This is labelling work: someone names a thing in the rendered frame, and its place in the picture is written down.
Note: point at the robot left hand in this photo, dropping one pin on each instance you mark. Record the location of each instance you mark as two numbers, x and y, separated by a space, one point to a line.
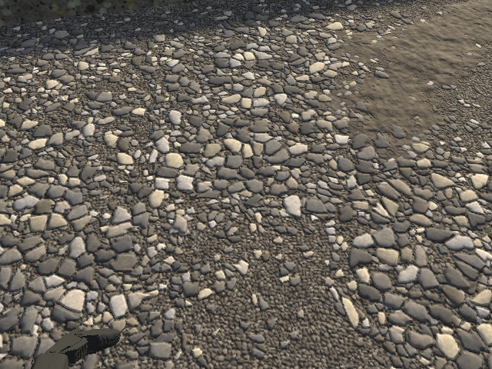
74 346

